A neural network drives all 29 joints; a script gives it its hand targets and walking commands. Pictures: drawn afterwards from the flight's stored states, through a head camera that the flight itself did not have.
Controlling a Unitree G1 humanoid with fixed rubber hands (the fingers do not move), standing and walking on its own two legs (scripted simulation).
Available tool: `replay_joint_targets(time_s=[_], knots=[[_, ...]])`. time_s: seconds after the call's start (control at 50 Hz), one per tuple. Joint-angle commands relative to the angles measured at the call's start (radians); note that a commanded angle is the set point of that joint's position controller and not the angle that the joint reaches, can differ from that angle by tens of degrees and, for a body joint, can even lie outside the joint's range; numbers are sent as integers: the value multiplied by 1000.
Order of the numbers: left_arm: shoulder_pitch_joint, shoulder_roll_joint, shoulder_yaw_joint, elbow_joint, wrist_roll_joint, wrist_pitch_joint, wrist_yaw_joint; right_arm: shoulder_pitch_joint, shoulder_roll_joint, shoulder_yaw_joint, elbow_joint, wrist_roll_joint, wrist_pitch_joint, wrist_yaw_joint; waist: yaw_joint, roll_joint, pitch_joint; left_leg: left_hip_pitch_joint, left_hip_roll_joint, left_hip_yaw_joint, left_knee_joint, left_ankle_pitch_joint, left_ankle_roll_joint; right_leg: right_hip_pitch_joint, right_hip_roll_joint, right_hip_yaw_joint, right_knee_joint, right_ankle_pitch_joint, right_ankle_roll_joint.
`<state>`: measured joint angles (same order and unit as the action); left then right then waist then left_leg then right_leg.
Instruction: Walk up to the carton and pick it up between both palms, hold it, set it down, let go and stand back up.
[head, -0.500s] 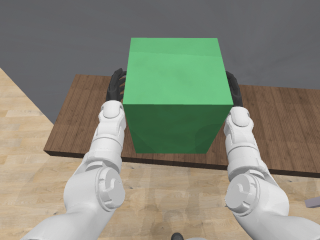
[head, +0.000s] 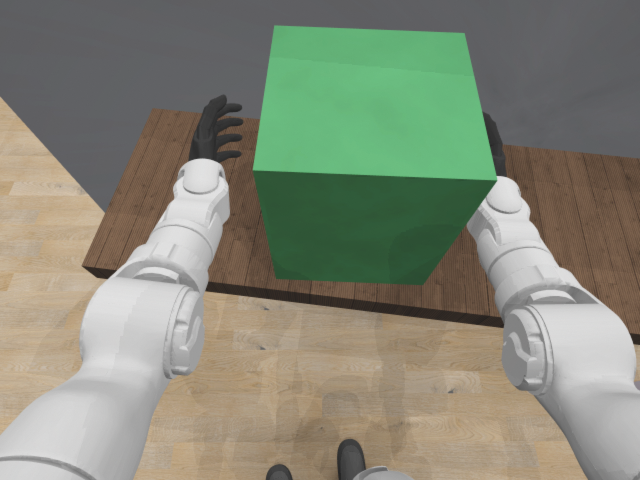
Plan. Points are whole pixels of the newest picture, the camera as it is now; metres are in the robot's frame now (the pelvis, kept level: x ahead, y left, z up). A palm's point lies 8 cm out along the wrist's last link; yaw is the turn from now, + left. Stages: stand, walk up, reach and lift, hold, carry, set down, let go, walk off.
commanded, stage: set down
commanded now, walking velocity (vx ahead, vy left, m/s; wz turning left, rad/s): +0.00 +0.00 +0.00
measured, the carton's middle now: (358, 171) +0.46 -0.07 +0.06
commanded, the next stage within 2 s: none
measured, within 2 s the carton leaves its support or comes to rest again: neither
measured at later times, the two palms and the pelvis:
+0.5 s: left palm (192, 93) +0.48 +0.11 +0.18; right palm (577, 120) +0.42 -0.27 +0.17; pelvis -0.04 -0.02 +0.00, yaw +2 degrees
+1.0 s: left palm (168, 71) +0.48 +0.12 +0.20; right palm (593, 83) +0.43 -0.27 +0.21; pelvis -0.01 -0.03 +0.01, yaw +3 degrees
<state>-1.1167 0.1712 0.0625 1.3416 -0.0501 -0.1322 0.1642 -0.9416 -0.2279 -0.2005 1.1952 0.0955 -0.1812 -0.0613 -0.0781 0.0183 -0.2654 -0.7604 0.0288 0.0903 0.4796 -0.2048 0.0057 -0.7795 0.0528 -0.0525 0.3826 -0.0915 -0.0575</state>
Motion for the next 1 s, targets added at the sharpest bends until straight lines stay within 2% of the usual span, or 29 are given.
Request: replay_joint_targets(time_s=[0.0, 0.06, 0.1, 0.16, 0.22, 0.3, 0.36, 0.44, 0.5, 0.58, 0.68, 0.76, 0.9, 0.98], knots=[[-613, 81, -99, -322, -101, 4, 14, -571, -321, -8, -195, 71, -32, 11, -86, 117, -1069, 631, 4, -75, 168, 646, -138, 381, -7, -5, 89, 642, 59], [-649, 99, -115, -356, -138, 66, 13, -622, -341, 13, -201, 117, 16, 21, -97, 104, -1016, 573, -11, -89, 151, 552, -117, 415, -13, 1, 105, 642, 72], [-671, 128, -119, -320, -155, 103, 7, -656, -355, 26, -177, 138, 55, 31, -95, 85, -930, 536, -15, -101, 121, 450, -96, 417, -15, 6, 108, 591, 78], [-695, 176, -120, -222, -174, 142, -3, -700, -356, 48, -135, 149, 115, 42, -80, 35, -782, 430, -22, -113, 58, 240, -52, 440, -25, 23, 110, 471, 82], [-713, 230, -121, -140, -193, 160, -5, -729, -325, 77, -120, 148, 170, 43, -55, -38, -680, 241, -34, -119, -27, 26, 4, 537, -49, 69, 116, 358, 95], [-740, 294, -125, -70, -214, 170, -9, -758, -279, 116, -116, 165, 234, 39, -32, -96, -641, 44, -45, -127, -95, -55, 36, 714, -83, 135, 118, 254, 114], [-770, 317, -143, -41, -238, 177, -20, -782, -270, 119, -128, 168, 268, 31, -37, -99, -657, -5, -48, -130, -119, -70, 40, 772, -96, 155, 111, 226, 112], [-845, 313, -187, -67, -291, 181, -29, -823, -288, 66, -192, 132, 288, 13, -69, -44, -759, 58, -50, -121, -107, -77, 17, 723, -95, 121, 108, 246, 97], [-896, 301, -208, -117, -318, 189, -32, -844, -306, 16, -251, 92, 296, -4, -96, 15, -867, 162, -52, -110, -71, -55, -15, 663, -84, 82, 115, 327, 85], [-903, 307, -191, -185, -302, 224, -36, -846, -317, -14, -307, 74, 316, -33, -114, 61, -964, 214, -65, -104, -29, 30, -47, 705, -74, 79, 132, 471, 88], [-872, 331, -136, -279, -244, 298, -41, -830, -334, -14, -368, 103, 352, -66, -106, 90, -977, 190, -79, -108, -20, 158, -71, 843, -72, 106, 145, 610, 105], [-819, 339, -91, -324, -199, 356, -49, -803, -340, 11, -374, 143, 379, -76, -94, 96, -896, 212, -78, -117, -42, 234, -75, 913, -70, 114, 133, 685, 116], [-574, 294, -26, -306, -106, 370, -105, -626, -272, 133, -258, 233, 403, -95, -75, 53, -646, 222, -67, -131, -156, 227, -34, 1051, -69, 129, 103, 752, 131], [-463, 274, -11, -379, -81, 336, -129, -519, -246, 174, -290, 277, 380, -99, -66, 57, -562, 337, -63, -129, -165, 249, -27, 1007, -50, 102, 82, 715, 126]])
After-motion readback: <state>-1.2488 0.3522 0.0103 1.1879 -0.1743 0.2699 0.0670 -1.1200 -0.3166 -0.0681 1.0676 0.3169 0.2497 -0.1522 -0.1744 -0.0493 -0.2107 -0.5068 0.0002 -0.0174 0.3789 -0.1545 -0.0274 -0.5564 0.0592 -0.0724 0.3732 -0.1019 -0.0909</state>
